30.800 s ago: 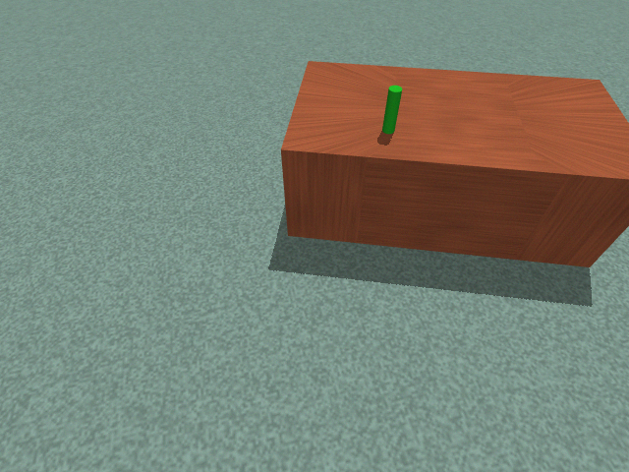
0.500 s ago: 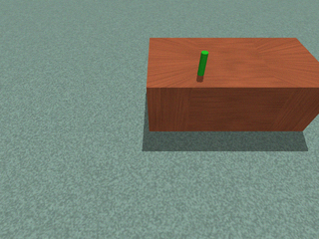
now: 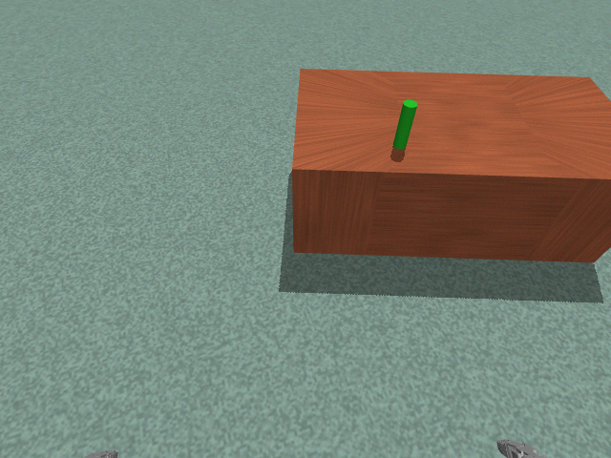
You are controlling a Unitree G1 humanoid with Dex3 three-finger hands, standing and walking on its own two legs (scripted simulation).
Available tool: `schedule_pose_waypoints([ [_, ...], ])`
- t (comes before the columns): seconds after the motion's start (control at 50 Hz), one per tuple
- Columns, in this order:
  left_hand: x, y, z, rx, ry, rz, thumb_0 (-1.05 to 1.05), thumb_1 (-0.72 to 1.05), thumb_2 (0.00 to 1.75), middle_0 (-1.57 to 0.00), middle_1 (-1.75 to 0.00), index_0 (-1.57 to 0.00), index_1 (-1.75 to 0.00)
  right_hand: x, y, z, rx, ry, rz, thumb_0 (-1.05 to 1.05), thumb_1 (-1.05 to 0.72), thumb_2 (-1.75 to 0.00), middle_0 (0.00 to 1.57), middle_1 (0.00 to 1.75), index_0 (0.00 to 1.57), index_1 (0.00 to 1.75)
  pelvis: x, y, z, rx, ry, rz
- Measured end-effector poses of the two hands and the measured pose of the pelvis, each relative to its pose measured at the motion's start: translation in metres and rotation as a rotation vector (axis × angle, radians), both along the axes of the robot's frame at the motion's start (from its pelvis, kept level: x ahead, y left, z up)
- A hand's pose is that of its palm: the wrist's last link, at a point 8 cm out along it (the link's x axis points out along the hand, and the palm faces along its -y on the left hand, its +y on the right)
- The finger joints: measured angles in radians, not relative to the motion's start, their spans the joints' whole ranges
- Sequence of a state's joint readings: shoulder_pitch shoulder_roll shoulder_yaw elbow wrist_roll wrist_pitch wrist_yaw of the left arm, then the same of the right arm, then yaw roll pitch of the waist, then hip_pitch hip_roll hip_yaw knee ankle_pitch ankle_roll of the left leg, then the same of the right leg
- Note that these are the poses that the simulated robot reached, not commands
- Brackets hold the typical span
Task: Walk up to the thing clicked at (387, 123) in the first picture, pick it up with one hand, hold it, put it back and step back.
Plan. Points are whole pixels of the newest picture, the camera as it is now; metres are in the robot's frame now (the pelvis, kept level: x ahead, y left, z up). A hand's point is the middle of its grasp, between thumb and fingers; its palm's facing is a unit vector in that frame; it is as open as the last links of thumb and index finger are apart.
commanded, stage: step back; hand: right
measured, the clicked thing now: (404, 125) +1.09 -0.28 -0.24
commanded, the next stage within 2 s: stand in 0.12 s
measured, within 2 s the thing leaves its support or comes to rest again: neither
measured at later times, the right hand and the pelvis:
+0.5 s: hand out of the picture +0.07 -0.26 -0.14, palm faces +0.01 +0.94 -0.33, open 7.4 cm; pelvis -0.01 -0.01 +0.01, yaw -1 degrees
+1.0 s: hand out of the picture +0.04 -0.26 -0.15, palm faces -0.01 +0.94 -0.33, open 7.4 cm; pelvis -0.02 -0.01 +0.01, yaw -1 degrees
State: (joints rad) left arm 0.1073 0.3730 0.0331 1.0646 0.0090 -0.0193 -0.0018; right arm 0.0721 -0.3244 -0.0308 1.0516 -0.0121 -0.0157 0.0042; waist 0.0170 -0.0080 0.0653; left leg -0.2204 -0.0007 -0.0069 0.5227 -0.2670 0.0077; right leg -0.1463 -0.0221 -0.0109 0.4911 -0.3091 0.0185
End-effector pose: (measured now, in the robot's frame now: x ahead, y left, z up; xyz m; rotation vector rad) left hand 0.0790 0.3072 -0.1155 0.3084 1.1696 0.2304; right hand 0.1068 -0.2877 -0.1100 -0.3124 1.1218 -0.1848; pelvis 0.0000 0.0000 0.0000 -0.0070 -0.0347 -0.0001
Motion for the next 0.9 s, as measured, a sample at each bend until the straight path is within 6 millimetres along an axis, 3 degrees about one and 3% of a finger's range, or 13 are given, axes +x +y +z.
schedule_pose_waypoints([
  [0.12,0.01,-0.002,0.005,0.006,-0.014,-0.011,0.0,0.91,0.9,-0.2,-0.3,-0.21,-0.3,0.01,0.001,0.001,0.009,-0.013,0.001,0.01,-0.91,-0.89,0.2,0.3,0.2,0.3,0.0,-0.001,0.002,0.002,-0.002,-0.002],
  [0.22,0.009,-0.008,0.008,-0.004,0.005,-0.016,0.0,0.91,0.9,-0.2,-0.3,-0.21,-0.3,0.005,-0.001,0.004,0.016,-0.005,-0.006,0.01,-0.91,-0.89,0.2,0.29,0.2,0.3,-0.001,-0.002,0.007,0.006,-0.007,-0.005],
  [0.44,-0.005,-0.022,0.007,-0.027,0.037,-0.04,0.0,0.91,0.9,-0.2,-0.3,-0.21,-0.3,-0.032,-0.013,0.005,0.01,0.058,-0.046,0.01,-0.91,-0.89,0.2,0.29,0.2,0.3,-0.012,-0.007,0.012,0.006,-0.015,-0.01],
  [0.66,-0.025,-0.023,0.007,-0.025,0.07,-0.039,0.0,0.91,0.9,-0.2,-0.3,-0.21,-0.3,-0.07,-0.02,0.001,0.006,0.126,-0.067,0.01,-0.91,-0.89,0.2,0.29,0.2,0.3,-0.02,-0.01,0.013,0.006,-0.009,-0.009],
  [0.9,-0.034,-0.021,0.006,-0.019,0.093,-0.037,0.0,0.91,0.9,-0.2,-0.3,-0.21,-0.3,-0.078,-0.019,-0.001,0.009,0.151,-0.062,0.01,-0.91,-0.89,0.2,0.29,0.2,0.3,-0.02,-0.012,0.012,0.005,-0.002,-0.009],
])
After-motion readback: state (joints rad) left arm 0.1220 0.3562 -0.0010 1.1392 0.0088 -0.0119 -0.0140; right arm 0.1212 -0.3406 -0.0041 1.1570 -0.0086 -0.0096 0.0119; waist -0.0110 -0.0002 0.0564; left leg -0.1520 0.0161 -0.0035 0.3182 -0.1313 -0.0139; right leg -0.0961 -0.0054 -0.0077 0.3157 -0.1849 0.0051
